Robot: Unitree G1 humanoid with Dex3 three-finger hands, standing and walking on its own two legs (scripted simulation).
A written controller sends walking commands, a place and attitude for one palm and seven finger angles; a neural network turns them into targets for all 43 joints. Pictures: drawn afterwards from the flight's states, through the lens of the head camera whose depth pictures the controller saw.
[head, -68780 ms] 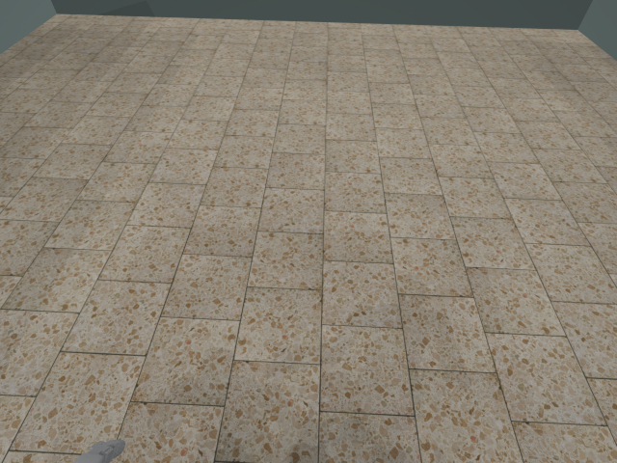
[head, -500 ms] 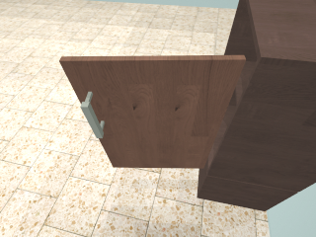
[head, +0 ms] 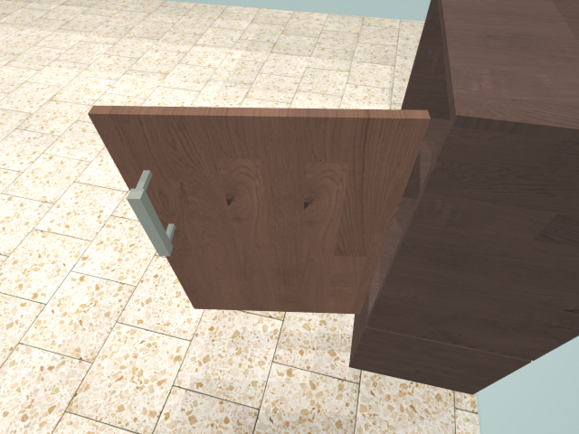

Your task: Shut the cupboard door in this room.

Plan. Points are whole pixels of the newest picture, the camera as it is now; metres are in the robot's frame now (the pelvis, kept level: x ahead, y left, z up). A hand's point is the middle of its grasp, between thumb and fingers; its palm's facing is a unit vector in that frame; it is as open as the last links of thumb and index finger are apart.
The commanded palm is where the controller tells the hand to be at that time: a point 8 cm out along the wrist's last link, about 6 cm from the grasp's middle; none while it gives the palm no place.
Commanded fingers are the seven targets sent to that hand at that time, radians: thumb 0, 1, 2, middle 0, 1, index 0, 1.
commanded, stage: look again from close up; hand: left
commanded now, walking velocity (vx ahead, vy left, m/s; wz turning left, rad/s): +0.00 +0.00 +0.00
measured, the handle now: (156, 215) +0.41 +0.24 +0.04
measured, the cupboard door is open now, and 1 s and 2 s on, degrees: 100 100 100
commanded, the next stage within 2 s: shuffle to correct the standing spot in 0.56 s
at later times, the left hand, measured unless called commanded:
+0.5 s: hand out of the picture -0.02 +0.13 -0.17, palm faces +0.02 -0.98 -0.20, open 7.4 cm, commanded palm none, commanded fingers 0.00 0.90 0.90 -0.20 -0.30 -0.20 -0.30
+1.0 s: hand out of the picture -0.03 +0.17 -0.18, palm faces +0.06 -0.97 -0.23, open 7.4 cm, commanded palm none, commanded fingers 0.00 0.90 0.90 -0.20 -0.30 -0.20 -0.30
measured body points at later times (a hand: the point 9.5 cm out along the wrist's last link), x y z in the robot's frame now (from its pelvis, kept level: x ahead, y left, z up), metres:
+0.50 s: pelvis +0.00 -0.03 +0.00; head +0.03 -0.04 +0.45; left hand -0.02 +0.18 -0.16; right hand -0.01 -0.24 -0.17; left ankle -0.05 +0.09 -0.74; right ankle -0.06 -0.08 -0.74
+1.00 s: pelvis -0.02 -0.01 +0.00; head +0.01 -0.01 +0.45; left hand -0.03 +0.22 -0.16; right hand -0.01 -0.23 -0.16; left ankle -0.05 +0.11 -0.72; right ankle -0.06 -0.08 -0.74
